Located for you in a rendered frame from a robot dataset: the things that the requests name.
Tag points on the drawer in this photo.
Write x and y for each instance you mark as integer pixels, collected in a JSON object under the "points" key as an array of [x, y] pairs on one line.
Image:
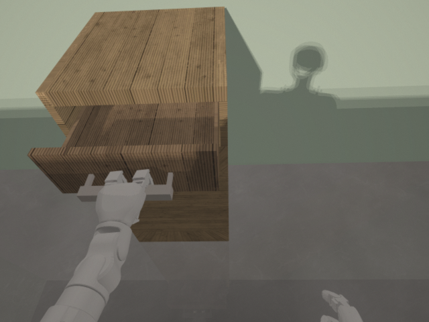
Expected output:
{"points": [[182, 138]]}

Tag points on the cabinet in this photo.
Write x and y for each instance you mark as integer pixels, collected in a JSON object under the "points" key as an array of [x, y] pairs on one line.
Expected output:
{"points": [[145, 57]]}

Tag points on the handle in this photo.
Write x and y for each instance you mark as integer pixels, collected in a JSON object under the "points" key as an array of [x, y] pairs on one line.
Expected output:
{"points": [[154, 192]]}

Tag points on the left robot forearm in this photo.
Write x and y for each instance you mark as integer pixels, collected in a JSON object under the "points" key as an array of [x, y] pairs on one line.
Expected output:
{"points": [[97, 275]]}

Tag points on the robot left hand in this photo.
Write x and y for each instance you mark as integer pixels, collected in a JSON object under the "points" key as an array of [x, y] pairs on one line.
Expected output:
{"points": [[120, 200]]}

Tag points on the robot right hand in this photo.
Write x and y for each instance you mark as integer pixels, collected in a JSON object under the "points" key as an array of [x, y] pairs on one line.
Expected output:
{"points": [[341, 306]]}

